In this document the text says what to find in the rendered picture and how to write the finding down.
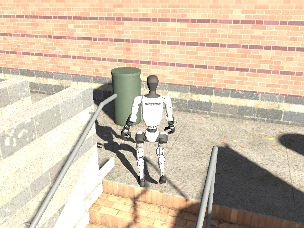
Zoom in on stairs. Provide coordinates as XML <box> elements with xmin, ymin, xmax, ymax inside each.
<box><xmin>85</xmin><ymin>180</ymin><xmax>304</xmax><ymax>228</ymax></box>

